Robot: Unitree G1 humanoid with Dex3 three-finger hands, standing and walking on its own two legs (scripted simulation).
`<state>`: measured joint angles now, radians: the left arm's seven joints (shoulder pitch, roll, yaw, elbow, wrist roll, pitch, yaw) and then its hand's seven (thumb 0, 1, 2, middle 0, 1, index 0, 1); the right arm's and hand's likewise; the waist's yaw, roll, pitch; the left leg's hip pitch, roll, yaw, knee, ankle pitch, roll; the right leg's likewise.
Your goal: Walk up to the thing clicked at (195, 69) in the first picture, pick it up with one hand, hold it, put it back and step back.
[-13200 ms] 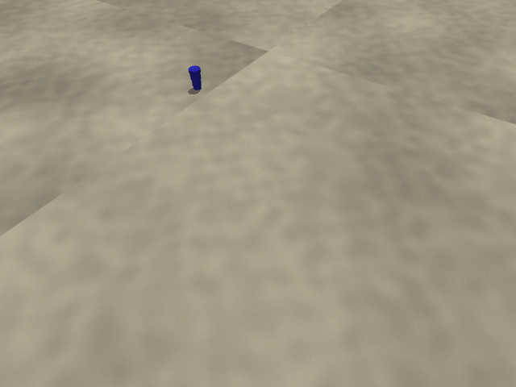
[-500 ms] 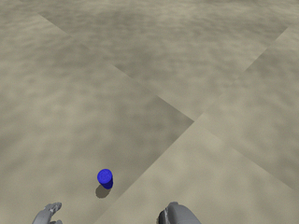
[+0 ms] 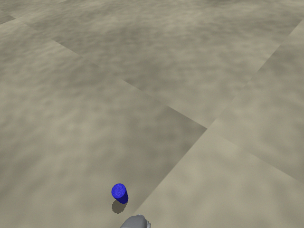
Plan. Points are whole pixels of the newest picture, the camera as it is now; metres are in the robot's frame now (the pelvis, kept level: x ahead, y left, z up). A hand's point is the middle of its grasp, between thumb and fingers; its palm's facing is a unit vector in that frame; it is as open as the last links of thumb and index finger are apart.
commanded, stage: walk up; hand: left
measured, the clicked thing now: (121, 195) +0.43 +0.30 -0.70
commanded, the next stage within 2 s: stand in 1.84 s
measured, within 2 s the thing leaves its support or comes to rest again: neither
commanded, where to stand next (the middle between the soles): +0.10 +0.05 m, yaw +0 degrees
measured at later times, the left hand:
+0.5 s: hand out of the picture +0.08 +0.31 -0.18, palm faces -0.04 -0.92 -0.39, open 7.4 cm
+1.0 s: hand out of the picture -0.03 +0.29 -0.14, palm faces +0.04 -0.92 -0.38, open 7.4 cm
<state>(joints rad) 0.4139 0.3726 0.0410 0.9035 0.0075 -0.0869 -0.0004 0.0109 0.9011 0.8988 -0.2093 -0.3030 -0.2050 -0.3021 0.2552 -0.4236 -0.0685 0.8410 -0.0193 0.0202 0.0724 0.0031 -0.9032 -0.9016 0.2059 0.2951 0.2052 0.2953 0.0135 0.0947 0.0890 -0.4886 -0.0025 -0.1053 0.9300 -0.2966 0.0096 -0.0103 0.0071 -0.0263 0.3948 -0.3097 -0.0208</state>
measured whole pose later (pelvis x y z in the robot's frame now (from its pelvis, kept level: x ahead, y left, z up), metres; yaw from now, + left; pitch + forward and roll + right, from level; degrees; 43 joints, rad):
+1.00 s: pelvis -0.03 +0.02 +0.00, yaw +2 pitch -3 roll +1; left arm 0.40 0.38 0.07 0.84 0.03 -0.04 -0.04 0.01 0.90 0.90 -0.21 -0.30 -0.21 -0.30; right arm 0.31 -0.44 -0.06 0.92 -0.02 0.00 0.04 0.01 -0.90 -0.90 0.21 0.30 0.21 0.30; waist 0.05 0.00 0.08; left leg -0.36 -0.01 -0.05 0.84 -0.44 0.00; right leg -0.18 -0.02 -0.10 0.49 -0.26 -0.06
